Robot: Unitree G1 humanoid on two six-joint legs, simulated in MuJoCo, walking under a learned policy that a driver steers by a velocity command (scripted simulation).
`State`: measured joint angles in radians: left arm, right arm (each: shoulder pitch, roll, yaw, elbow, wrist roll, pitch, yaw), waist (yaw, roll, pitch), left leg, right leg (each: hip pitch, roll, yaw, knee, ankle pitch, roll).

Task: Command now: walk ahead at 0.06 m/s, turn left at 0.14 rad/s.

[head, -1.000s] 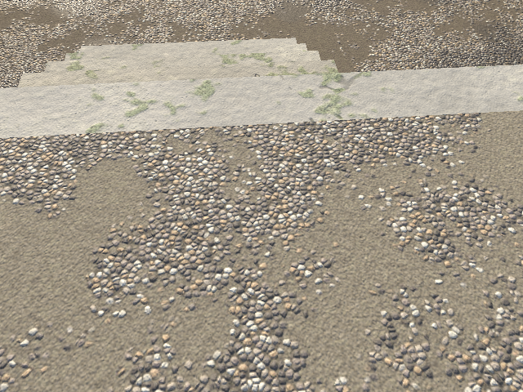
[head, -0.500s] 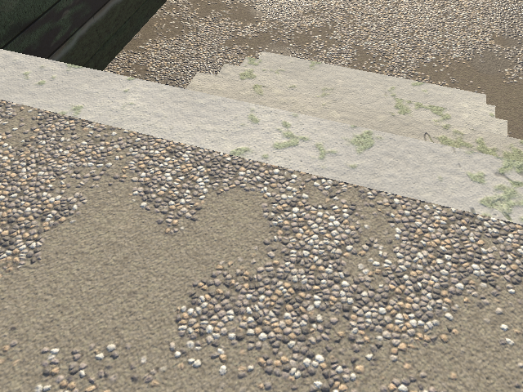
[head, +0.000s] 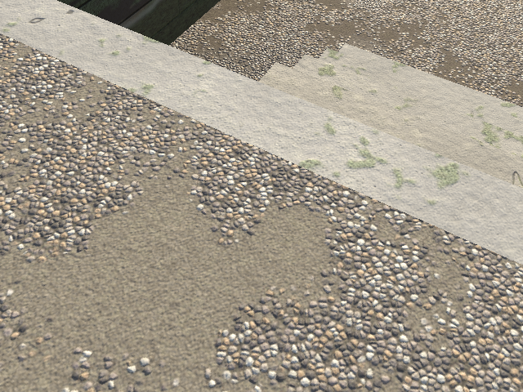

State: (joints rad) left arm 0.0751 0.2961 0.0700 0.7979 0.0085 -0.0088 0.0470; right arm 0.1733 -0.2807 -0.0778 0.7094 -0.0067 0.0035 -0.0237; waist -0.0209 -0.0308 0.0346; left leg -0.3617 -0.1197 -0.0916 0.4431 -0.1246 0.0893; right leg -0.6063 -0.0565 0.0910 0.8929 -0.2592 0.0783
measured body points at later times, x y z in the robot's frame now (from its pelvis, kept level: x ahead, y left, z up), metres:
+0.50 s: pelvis +0.04 -0.05 +0.00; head +0.08 -0.06 +0.44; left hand +0.25 +0.19 -0.10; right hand +0.10 -0.35 -0.11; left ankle +0.06 +0.06 -0.74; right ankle +0.02 -0.17 -0.69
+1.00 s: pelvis +0.03 -0.11 +0.00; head +0.06 -0.14 +0.45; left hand +0.31 +0.07 -0.07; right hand +0.05 -0.43 -0.11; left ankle +0.13 +0.03 -0.70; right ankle +0.02 -0.19 -0.74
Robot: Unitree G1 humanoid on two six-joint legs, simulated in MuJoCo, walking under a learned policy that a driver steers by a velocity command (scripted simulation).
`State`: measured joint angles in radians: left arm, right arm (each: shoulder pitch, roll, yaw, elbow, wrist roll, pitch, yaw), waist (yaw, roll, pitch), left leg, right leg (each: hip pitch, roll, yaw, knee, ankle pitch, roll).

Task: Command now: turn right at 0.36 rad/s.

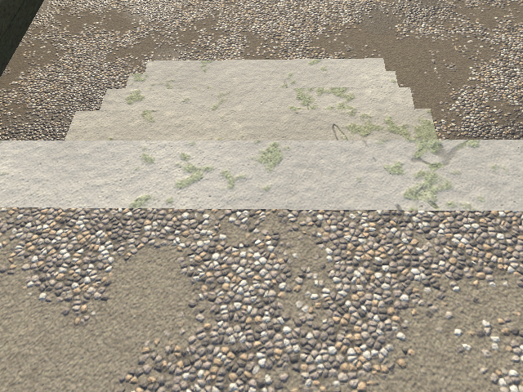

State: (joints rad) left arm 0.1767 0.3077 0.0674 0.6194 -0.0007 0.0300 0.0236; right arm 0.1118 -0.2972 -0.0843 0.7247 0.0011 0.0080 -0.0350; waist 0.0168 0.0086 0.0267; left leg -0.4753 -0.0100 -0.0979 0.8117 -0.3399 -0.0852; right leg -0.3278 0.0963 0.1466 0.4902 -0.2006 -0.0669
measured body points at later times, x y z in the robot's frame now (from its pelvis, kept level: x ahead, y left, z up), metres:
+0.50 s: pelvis +0.07 -0.01 -0.01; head +0.08 -0.02 +0.44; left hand +0.24 +0.25 -0.09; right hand +0.11 -0.30 -0.13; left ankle +0.01 +0.15 -0.73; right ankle +0.05 -0.11 -0.74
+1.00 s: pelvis +0.32 +0.01 -0.02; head +0.36 +0.01 +0.43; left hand +0.34 +0.29 -0.15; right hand +0.52 -0.25 -0.10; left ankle +0.43 +0.09 -0.74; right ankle +0.11 -0.12 -0.66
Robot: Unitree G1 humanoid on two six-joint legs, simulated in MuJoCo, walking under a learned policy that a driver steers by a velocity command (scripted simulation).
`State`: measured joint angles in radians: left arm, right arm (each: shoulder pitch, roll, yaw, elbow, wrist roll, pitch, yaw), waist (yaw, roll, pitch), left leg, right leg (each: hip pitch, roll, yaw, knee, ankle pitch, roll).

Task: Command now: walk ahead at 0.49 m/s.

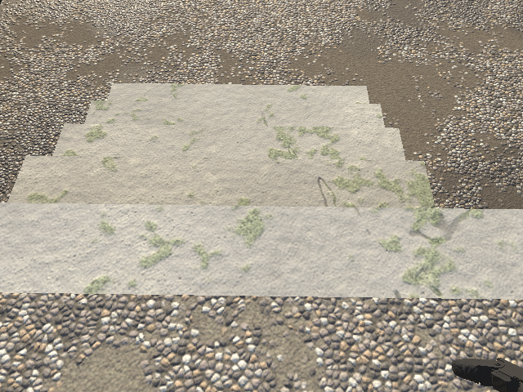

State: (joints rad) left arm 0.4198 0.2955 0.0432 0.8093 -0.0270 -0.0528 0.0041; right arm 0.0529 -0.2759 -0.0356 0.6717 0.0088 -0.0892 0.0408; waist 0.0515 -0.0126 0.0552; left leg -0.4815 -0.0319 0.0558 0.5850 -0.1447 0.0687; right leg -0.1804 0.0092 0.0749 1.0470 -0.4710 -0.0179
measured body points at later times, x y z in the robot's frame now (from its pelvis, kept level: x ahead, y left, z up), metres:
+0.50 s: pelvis +0.29 -0.05 +0.00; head +0.32 -0.06 +0.45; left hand +0.50 +0.18 -0.07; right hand +0.30 -0.31 -0.14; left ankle +0.11 +0.09 -0.69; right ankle +0.39 -0.15 -0.72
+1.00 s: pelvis +0.60 -0.03 +0.00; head +0.61 -0.02 +0.45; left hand +0.54 +0.22 -0.14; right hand +0.82 -0.24 -0.09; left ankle +0.71 +0.08 -0.72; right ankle +0.40 -0.16 -0.71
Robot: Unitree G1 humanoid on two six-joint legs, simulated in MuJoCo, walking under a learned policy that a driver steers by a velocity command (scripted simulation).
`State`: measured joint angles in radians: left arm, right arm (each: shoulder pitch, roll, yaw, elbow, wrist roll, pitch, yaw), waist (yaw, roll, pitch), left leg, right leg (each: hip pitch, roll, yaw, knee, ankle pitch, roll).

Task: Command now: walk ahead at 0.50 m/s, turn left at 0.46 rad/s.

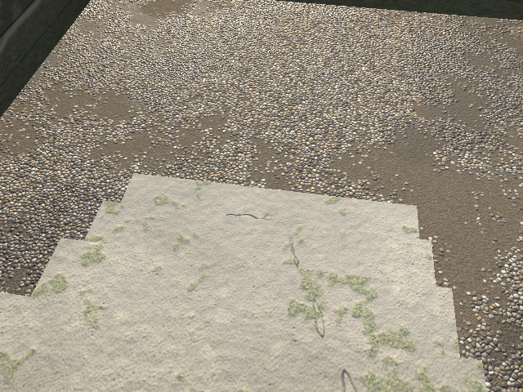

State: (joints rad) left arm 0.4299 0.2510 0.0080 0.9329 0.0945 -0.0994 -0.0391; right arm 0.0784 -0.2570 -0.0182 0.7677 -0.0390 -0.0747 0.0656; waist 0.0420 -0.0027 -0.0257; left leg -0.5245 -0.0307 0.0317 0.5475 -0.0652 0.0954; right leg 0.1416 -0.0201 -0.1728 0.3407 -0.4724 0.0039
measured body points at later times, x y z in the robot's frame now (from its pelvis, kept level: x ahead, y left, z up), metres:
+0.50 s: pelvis +0.26 +0.01 -0.01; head +0.25 +0.01 +0.44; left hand +0.23 +0.27 -0.13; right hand +0.46 -0.23 -0.11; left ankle +0.20 +0.10 -0.63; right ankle +0.26 -0.12 -0.72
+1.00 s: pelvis +0.45 +0.14 -0.07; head +0.46 +0.14 +0.38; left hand +0.49 +0.42 -0.18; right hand +0.50 -0.10 -0.20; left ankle +0.33 +0.15 -0.72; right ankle +0.62 +0.07 -0.76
